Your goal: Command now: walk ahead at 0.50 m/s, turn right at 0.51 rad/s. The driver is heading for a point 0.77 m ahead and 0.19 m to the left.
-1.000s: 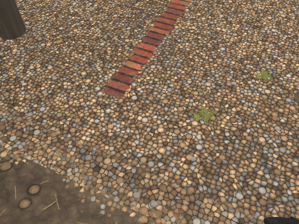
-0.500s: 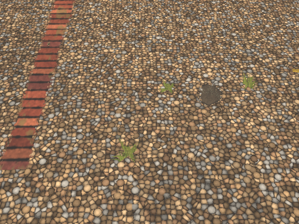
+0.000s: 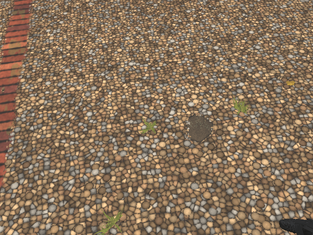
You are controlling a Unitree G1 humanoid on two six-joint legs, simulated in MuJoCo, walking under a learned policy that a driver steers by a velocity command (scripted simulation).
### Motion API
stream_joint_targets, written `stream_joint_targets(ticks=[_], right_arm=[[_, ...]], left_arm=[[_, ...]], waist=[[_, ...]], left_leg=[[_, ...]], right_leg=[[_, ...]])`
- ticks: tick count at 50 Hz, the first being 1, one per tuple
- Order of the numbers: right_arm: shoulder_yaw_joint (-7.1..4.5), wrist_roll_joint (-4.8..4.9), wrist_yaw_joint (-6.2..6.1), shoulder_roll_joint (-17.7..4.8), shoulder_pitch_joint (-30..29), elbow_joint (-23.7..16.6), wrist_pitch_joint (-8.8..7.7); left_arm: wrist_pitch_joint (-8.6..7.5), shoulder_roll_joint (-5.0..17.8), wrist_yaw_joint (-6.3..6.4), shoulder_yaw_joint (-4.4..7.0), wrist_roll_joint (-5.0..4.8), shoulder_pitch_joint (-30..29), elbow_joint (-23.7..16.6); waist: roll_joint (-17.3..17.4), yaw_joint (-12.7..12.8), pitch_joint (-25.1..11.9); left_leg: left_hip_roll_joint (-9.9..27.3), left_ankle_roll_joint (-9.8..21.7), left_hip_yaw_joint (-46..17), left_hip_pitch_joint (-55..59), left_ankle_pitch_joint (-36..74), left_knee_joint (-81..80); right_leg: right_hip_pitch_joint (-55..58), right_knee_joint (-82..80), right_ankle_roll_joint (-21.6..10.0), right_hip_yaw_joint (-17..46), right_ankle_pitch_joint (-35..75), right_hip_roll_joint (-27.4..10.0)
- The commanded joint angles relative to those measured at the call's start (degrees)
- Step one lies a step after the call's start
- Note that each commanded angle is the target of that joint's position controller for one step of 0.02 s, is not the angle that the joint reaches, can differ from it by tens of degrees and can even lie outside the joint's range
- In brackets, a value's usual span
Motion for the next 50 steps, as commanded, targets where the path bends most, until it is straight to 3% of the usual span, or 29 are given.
stream_joint_targets(ticks=[1,4,5,6,7,8,9,10,11,12,14,16,19,22,26,28,30,31,32,33,34,35,37,38,40,42,46,50], right_arm=[[-0.97,0.71,0.75,-4.65,-4.9,-4.55,-1.33],[-1.7,0.62,1.19,-6.29,-3.19,-4.36,-1.91],[-2.03,0.54,1.09,-6.63,-0.89,-3.84,-2.07],[-2.81,0.16,0.76,-7.78,3.71,-2.6,-2.25],[-3.52,-0.6,0.44,-10.01,11.06,-1.8,-2.5],[-5.06,-1.17,0.37,-15.23,18.35,-0.01,-1.93],[-4.53,0.59,1.19,-12.1,20.98,1.6,-1.58],[-3.39,1.32,1.14,-8.39,18.21,1.22,-1.39],[-2.79,0.77,0.96,-6.96,14.77,0.47,-0.96],[-2.28,0.3,0.9,-5.75,12.54,0.54,-0.66],[-1.56,-0.29,0.66,-4.08,10.9,0.72,-0.81],[-1.67,0.29,0.5,-4.68,11.73,1.5,-1.11],[-2.22,0.8,0.06,-7.01,13.35,2.83,-0.97],[-2.21,1.48,-0.24,-7.65,16.1,4.33,-0.27],[-2.34,1.94,-0.65,-8.43,20.65,6.28,0.97],[-2.57,2.11,-1.04,-8.91,21.21,6.67,1.63],[-2.99,2.05,-1.38,-9.88,20.42,6.72,2.16],[-2.72,1.89,-1.41,-9.25,19.97,6.52,2.23],[-1.76,1.09,-1.28,-6.74,18.92,5.27,2.0],[0.04,0.55,-1.15,-0.58,24.41,3.7,1.18],[0.02,2.1,-1.11,-1.88,26.08,3.53,0.51],[-1.69,3.27,-1.2,-7.36,21.02,3.15,0.61],[-2.09,2.4,-1.3,-6.86,15.74,2.0,1.36],[-2.29,2.05,-1.21,-5.82,15.95,1.95,2.03],[-1.99,2.19,-0.98,-3.12,16.69,1.86,3.35],[-1.95,1.87,-0.97,-2.35,15.06,0.6,4.06],[-1.46,1.67,0.31,-1.52,9.58,-1.4,3.69],[-1.09,1.67,1.73,-1.53,1.93,-4.48,3.54]], left_arm=[[-0.62,9.45,0.56,2.77,-0.44,1.03,-2.08],[-0.3,8.65,0.66,2.61,-0.08,1.79,-0.7],[-0.05,8.48,0.58,2.58,0.02,1.41,-0.51],[0.04,7.23,0.44,2.12,0.17,1.25,-0.56],[0.02,4.72,0.27,1.04,0.73,1.38,-1.2],[-0.55,1.73,0.36,0.05,-0.45,8.64,-1.66],[-1.02,3.89,0.53,0.03,-0.8,9.14,-1.38],[-1.09,8.05,0.45,1.12,-1.26,3.52,-1.68],[-1.05,8.36,0.5,1.12,-0.77,-1.31,-2.69],[-1.28,7.72,0.37,1.06,0.15,-4.35,-3.55],[-1.32,5.88,-0.06,1.01,0.45,-3.76,-3.19],[-1.17,4.0,-0.23,0.57,0.47,-3.33,-2.82],[-1.48,2.52,-0.26,-0.19,0.93,-8.49,-4.39],[-2.23,1.3,-0.75,-0.72,0.92,-14.61,-5.72],[-3.25,1.62,-1.91,-0.66,0.21,-20.93,-7.23],[-3.78,2.82,-2.37,-0.2,0.08,-21.69,-7.67],[-4.21,4.69,-2.27,0.64,0.1,-18.01,-6.7],[-4.31,6.67,-1.8,1.74,0.38,-11.93,-4.89],[-4.32,9.56,-1.18,2.81,1.34,-3.11,-3.45],[-3.56,14.79,-0.66,4.09,2.2,4.02,-2.46],[-2.95,12.31,-0.95,3.58,1.57,5.55,-1.46],[-2.85,8.08,-0.86,2.37,1.09,2.41,-1.4],[-2.94,4.17,-0.98,1.0,1.04,-4.54,-1.05],[-3.26,3.08,-1.08,0.75,1.39,-6.92,-0.72],[-4.01,3.15,-1.11,1.12,1.58,-9.27,0.16],[-4.63,4.47,-0.94,1.7,1.65,-9.6,1.29],[-4.4,6.78,-0.34,2.44,1.57,-8.75,3.13],[-3.44,9.27,0.01,3.19,0.58,-5.5,5.08]], waist=[[-6.94,0.13,-1.69],[-8.8,-0.95,-1.51],[-9.47,-2.31,-1.83],[-9.07,-4.63,-4.22],[-5.89,-7.95,-11.38],[8.77,-7.05,-19.87],[14.0,-7.88,-19.4],[7.3,-8.73,-11.16],[3.07,-8.12,-6.47],[1.46,-7.15,-2.63],[3.72,-4.81,-1.81],[4.24,-4.4,-2.29],[2.31,-5.56,-1.23],[1.91,-7.58,-0.25],[1.85,-9.25,0.79],[2.54,-8.28,0.72],[3.53,-5.26,-0.99],[2.92,-2.0,-4.73],[1.18,2.36,-12.26],[-11.77,2.27,-22.23],[-18.97,2.14,-25.98],[-12.18,2.52,-16.07],[-8.01,-0.33,-6.05],[-9.14,-2.2,-3.76],[-9.0,-4.16,-1.8],[-7.14,-4.81,-0.62],[-5.25,-3.46,0.42],[-4.0,-0.76,2.37]], left_leg=[[-2.71,0.65,1.79,8.83,4.61,-5.67],[-2.46,3.23,1.79,10.56,-1.5,-7.75],[-2.94,4.45,3.0,13.63,-3.65,-9.07],[-3.51,6.14,4.17,20.48,-4.43,-10.88],[2.72,9.53,-1.55,33.09,-4.25,-9.27],[14.24,18.8,-24.18,53.68,-14.39,-11.67],[18.03,20.79,-39.79,56.07,-29.1,-19.64],[16.76,18.48,-34.62,49.88,-34.62,-20.95],[14.52,16.69,-26.95,43.06,-30.39,-21.37],[12.19,16.53,-21.6,36.8,-24.55,-22.85],[8.74,15.74,-15.09,31.14,-15.76,-25.14],[7.91,16.68,-11.06,29.82,-9.65,-26.67],[7.89,17.29,-6.7,30.4,-3.11,-28.53],[5.87,15.93,-2.96,29.86,0.18,-28.35],[6.82,15.32,-4.14,31.16,0.36,-25.78],[8.21,14.38,-6.51,33.61,0.27,-23.37],[8.52,13.08,-7.36,34.11,4.82,-19.03],[5.98,11.64,-5.66,32.39,10.27,-12.48],[2.95,9.67,-3.75,24.9,5.45,0.31],[-4.83,5.67,2.06,4.99,-17.83,21.17],[-5.49,4.96,-0.79,-3.83,-36.01,31.78],[-2.23,5.04,-1.81,-7.69,-31.96,35.87],[1.36,4.65,0.29,-5.76,-23.71,33.24],[2.82,4.39,-0.01,-3.12,-21.19,31.06],[3.77,3.75,0.57,0.42,-18.7,29.47],[4.18,3.08,0.3,-0.91,-15.29,26.49],[3.77,3.3,1.9,-0.37,-3.24,13.29],[2.76,5.0,5.15,0.57,-0.38,3.73]], right_leg=[[-4.32,-4.44,-7.59,10.23,7.27,-13.38],[0.94,-0.31,-6.5,13.51,9.44,-16.08],[1.53,1.77,-5.82,13.65,12.38,-15.85],[1.43,7.0,-4.54,12.32,18.17,-13.37],[-2.73,19.74,-2.6,9.18,15.78,-10.29],[-21.72,40.12,2.37,1.71,0.28,-2.01],[-32.33,49.48,3.35,2.9,-19.3,-1.37],[-36.63,53.23,3.05,4.28,-15.56,-4.26],[-36.2,52.48,2.9,1.55,-11.43,-6.68],[-35.57,48.99,2.9,0.13,-8.21,-8.44],[-30.66,43.67,3.09,-1.1,-3.97,-11.22],[-29.7,40.23,3.82,-2.7,-2.36,-11.73],[-31.58,30.42,5.07,-3.87,4.51,-12.44],[-28.43,19.4,5.67,-5.21,13.16,-11.14],[-24.07,11.21,6.08,-5.69,16.86,-8.41],[-22.19,8.09,5.22,-4.78,14.4,-7.89],[-15.14,5.51,3.67,-5.34,11.39,-7.14],[-5.49,3.8,2.08,-6.22,11.27,-6.68],[9.71,6.72,-0.93,-1.62,12.04,-12.61],[32.22,7.52,-7.71,17.23,9.67,-27.36],[32.64,-0.11,-11.64,32.71,-2.79,-32.03],[24.94,-2.37,-9.11,26.22,-8.37,-29.11],[10.59,-6.11,-6.63,13.03,-1.79,-24.32],[5.46,-8.2,-6.1,8.57,1.69,-22.64],[-0.33,-11.51,-6.17,2.52,6.96,-21.61],[-1.46,-13.17,-6.87,-1.75,11.6,-22.04],[0.08,-13.81,-5.98,-10.38,16.16,-20.55],[4.5,-13.34,-4.59,-14.64,16.25,-21.86]])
